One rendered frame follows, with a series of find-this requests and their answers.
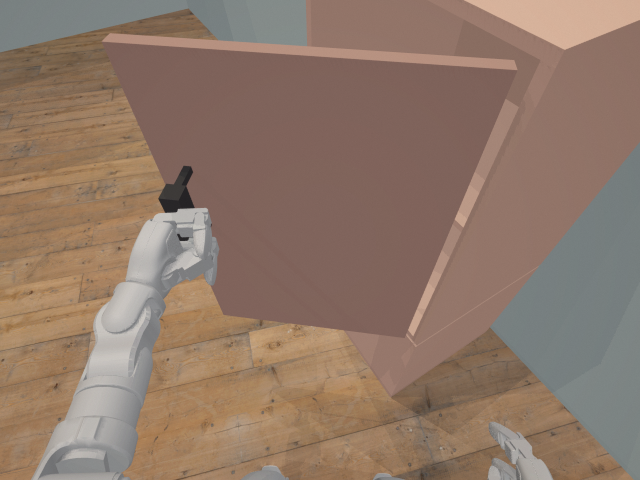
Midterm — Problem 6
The left robot hand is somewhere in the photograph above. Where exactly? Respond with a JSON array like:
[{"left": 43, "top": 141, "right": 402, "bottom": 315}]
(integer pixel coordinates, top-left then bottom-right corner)
[{"left": 125, "top": 208, "right": 219, "bottom": 299}]

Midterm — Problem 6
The left robot shin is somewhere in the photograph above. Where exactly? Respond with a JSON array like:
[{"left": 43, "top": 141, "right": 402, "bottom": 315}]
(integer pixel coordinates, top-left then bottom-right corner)
[{"left": 262, "top": 465, "right": 281, "bottom": 474}]

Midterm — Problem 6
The handle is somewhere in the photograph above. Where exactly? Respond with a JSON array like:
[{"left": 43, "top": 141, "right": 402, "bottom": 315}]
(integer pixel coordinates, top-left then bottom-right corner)
[{"left": 158, "top": 166, "right": 212, "bottom": 241}]

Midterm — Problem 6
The right robot hand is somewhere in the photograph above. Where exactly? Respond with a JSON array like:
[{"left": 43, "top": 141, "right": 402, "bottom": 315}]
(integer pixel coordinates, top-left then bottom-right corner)
[{"left": 487, "top": 422, "right": 553, "bottom": 480}]

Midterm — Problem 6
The robot left forearm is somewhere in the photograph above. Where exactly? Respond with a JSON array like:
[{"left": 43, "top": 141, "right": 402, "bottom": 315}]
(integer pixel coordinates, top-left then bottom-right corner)
[{"left": 31, "top": 281, "right": 166, "bottom": 480}]

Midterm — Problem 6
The cupboard door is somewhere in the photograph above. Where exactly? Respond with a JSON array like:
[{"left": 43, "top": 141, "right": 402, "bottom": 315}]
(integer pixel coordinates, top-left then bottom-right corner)
[{"left": 102, "top": 33, "right": 517, "bottom": 338}]

